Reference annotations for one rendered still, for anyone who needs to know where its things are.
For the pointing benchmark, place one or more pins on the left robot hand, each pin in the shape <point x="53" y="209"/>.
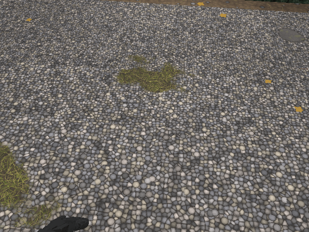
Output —
<point x="66" y="224"/>

